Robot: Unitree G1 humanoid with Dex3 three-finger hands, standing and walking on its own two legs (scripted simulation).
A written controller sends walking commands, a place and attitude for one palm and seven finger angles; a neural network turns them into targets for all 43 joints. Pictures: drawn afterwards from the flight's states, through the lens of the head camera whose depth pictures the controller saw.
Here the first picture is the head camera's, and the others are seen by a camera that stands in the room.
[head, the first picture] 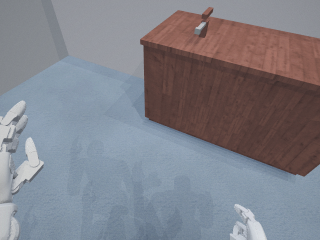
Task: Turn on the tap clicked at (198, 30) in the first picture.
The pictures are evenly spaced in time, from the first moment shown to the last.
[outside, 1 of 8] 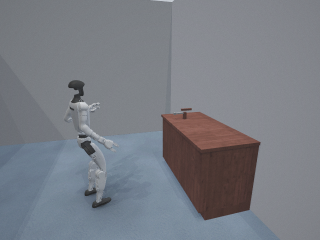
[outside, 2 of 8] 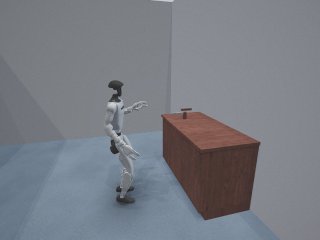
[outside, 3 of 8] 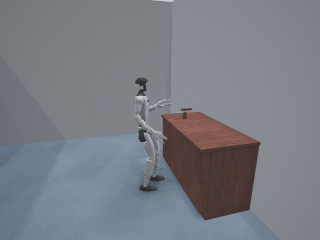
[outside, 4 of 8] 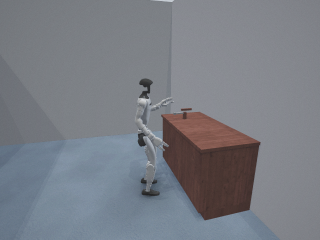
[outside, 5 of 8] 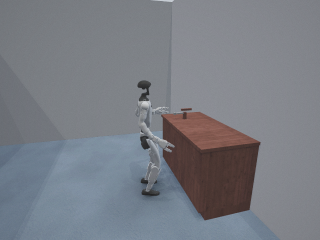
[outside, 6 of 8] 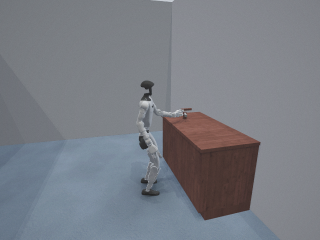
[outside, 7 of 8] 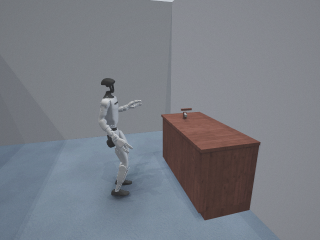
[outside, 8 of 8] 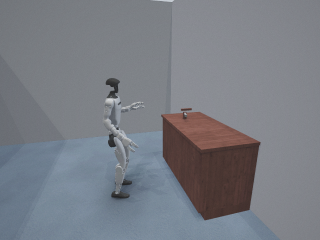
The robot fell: no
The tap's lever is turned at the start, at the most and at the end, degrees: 0 73 73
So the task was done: yes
